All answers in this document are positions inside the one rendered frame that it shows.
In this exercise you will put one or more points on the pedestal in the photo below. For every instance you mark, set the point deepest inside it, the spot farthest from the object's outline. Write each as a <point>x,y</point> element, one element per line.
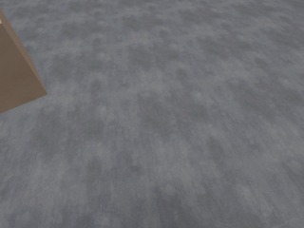
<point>20,82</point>

